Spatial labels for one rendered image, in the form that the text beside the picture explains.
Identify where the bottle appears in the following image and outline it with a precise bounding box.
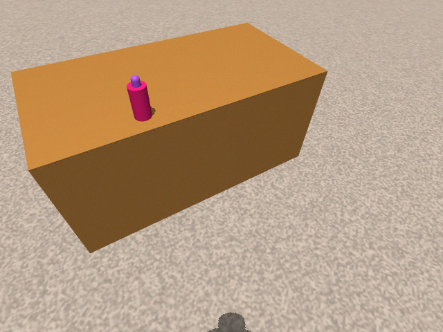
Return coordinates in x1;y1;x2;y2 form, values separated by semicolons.
127;75;152;122

